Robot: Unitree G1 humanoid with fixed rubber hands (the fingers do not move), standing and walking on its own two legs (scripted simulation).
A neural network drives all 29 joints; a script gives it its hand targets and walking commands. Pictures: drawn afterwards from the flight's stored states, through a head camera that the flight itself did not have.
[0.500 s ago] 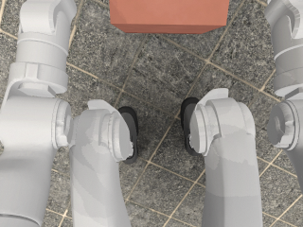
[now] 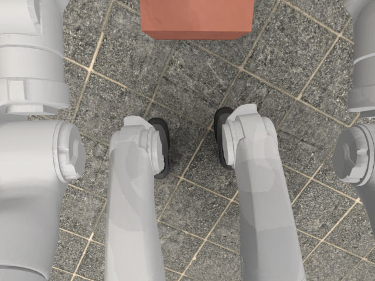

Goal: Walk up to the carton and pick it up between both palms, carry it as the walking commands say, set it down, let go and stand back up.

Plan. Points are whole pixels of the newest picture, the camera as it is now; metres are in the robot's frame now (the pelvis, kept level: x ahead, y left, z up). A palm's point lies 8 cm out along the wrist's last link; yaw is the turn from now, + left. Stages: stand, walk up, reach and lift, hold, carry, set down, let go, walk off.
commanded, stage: set down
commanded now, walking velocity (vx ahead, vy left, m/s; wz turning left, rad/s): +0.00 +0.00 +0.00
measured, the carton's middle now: (195, 1) +0.54 -0.04 -0.39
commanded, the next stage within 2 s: let go in 0.58 s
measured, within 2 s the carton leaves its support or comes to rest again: neither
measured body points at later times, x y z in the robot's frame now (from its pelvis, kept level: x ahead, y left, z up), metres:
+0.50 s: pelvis +0.02 +0.01 +0.14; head +0.38 -0.02 +0.40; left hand +0.59 +0.16 +0.01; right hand +0.55 -0.26 +0.02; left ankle +0.12 +0.12 -0.46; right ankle +0.13 -0.11 -0.46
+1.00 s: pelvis +0.05 +0.00 +0.21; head +0.37 -0.02 +0.52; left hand +0.48 +0.19 +0.06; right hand +0.45 -0.24 +0.06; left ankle +0.12 +0.12 -0.46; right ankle +0.13 -0.11 -0.46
